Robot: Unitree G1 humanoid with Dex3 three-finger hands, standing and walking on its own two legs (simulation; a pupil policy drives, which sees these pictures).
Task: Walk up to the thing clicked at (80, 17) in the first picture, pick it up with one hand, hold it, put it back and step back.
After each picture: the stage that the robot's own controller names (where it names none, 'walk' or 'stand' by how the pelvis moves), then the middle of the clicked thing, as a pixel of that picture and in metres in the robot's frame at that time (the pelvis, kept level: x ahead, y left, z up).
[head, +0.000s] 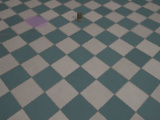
stand; (79, 17) +1.92 +0.00 -0.72
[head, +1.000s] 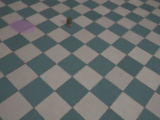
walk; (69, 22) +1.78 +0.05 -0.72
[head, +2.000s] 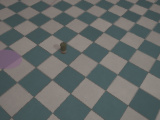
walk; (63, 48) +1.23 +0.11 -0.71
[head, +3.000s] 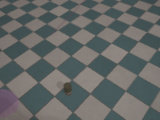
walk; (67, 89) +0.76 +0.15 -0.70
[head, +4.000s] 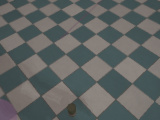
walk; (71, 110) +0.50 +0.13 -0.70
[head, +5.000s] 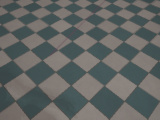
stand; out of the picture +0.40 +0.11 -0.72
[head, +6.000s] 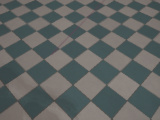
stand; out of the picture +0.38 +0.10 -0.72
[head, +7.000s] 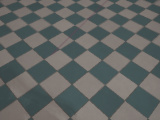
stand; out of the picture +0.41 +0.12 -0.73
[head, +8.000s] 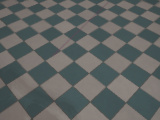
stand; out of the picture +0.41 +0.12 -0.73
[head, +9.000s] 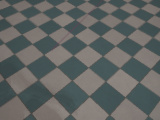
go down; out of the picture +0.40 +0.11 -0.72
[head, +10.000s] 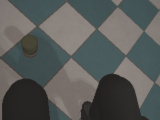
go down; (30, 46) +0.50 +0.15 -0.29
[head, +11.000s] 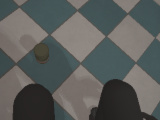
close in; (41, 54) +0.50 +0.14 -0.32
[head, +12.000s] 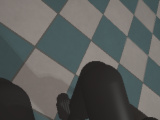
close in; out of the picture +0.49 +0.19 -0.23
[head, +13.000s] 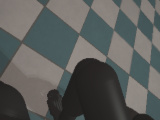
close; out of the picture +0.49 +0.21 -0.23
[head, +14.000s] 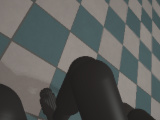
lift; out of the picture +0.49 +0.21 -0.23
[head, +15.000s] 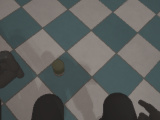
lift; (58, 68) +0.49 +0.12 -0.41
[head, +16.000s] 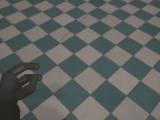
close; out of the picture +0.43 +0.10 -0.68
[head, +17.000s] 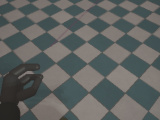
close; out of the picture +0.43 +0.11 -0.68
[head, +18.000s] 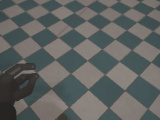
stand; out of the picture +0.43 +0.11 -0.68
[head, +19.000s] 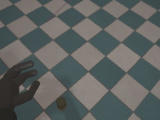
stand; (61, 104) +0.45 +0.11 -0.61
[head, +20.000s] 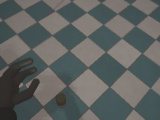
stand; (61, 100) +0.45 +0.11 -0.59
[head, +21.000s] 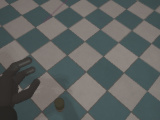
stand; (59, 105) +0.45 +0.11 -0.61
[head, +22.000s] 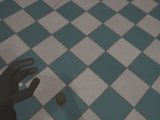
stand; (60, 100) +0.45 +0.11 -0.58
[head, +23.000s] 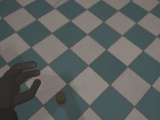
close; (61, 99) +0.45 +0.11 -0.58
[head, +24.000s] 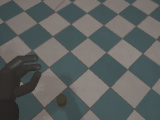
close; (61, 101) +0.45 +0.11 -0.59
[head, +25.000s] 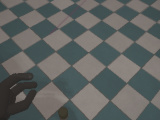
hold; (63, 114) +0.44 +0.11 -0.64
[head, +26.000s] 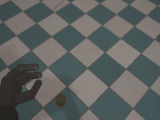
stand; (60, 101) +0.45 +0.11 -0.59
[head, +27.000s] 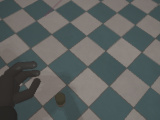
close; (60, 99) +0.45 +0.11 -0.58
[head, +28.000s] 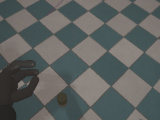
close; (62, 99) +0.45 +0.11 -0.58
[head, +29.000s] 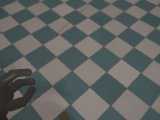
stand; (64, 119) +0.43 +0.11 -0.65
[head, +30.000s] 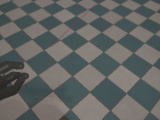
stand; out of the picture +0.43 +0.11 -0.68
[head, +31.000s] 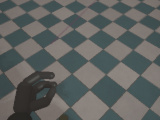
stand; out of the picture +0.43 +0.11 -0.67
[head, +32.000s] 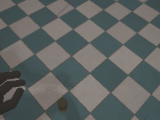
close; (62, 105) +0.45 +0.11 -0.61
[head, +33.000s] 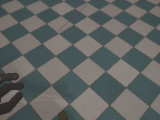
hold; (63, 118) +0.43 +0.11 -0.65
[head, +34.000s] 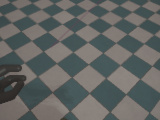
close; out of the picture +0.42 +0.11 -0.68
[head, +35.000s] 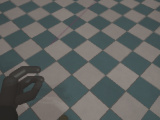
close; out of the picture +0.44 +0.11 -0.67
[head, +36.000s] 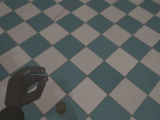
close; (61, 108) +0.44 +0.11 -0.63
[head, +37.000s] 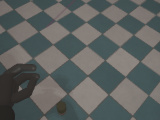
close; (61, 108) +0.44 +0.11 -0.63
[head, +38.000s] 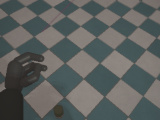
close; (58, 111) +0.44 +0.11 -0.65
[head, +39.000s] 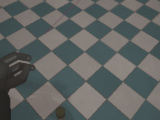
close; (60, 113) +0.43 +0.11 -0.65
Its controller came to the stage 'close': yes
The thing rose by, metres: 0.00
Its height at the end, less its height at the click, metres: +0.00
